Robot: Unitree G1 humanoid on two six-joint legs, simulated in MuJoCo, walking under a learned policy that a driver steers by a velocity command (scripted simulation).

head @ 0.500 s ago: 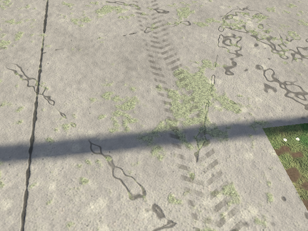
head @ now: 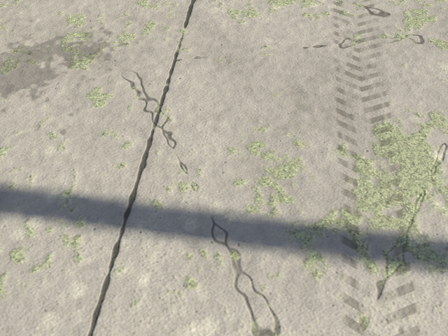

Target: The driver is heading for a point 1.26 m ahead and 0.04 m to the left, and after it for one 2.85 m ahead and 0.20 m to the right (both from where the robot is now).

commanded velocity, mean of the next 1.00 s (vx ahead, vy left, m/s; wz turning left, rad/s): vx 0.17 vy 0.00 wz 0.03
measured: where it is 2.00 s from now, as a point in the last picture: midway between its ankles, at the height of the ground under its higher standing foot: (261, 245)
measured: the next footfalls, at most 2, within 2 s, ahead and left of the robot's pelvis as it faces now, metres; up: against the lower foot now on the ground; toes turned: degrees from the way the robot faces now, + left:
left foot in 0.30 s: +0.08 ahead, +0.15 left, +0.00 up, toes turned +13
right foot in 0.92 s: +0.20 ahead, -0.10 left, +0.00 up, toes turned -6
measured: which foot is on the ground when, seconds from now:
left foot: up 0.00-0.28, down 0.30-0.92, up 0.94-1.00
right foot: down 0.00-0.30, up 0.32-0.90, down 0.92-1.00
